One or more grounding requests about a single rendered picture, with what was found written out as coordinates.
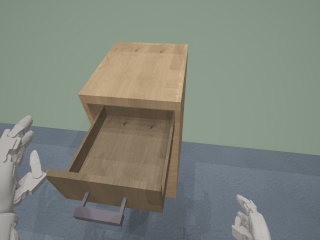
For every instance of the right robot hand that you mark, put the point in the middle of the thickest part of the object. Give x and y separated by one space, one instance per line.
255 227

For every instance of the left robot forearm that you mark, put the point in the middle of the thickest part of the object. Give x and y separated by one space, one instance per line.
8 222

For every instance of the cabinet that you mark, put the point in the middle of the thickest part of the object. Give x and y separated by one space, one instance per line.
143 75

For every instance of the handle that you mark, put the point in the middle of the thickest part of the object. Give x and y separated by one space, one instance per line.
98 215

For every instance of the drawer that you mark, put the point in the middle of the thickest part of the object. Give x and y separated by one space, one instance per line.
126 153

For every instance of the left robot hand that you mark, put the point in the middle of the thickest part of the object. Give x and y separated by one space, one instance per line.
13 143

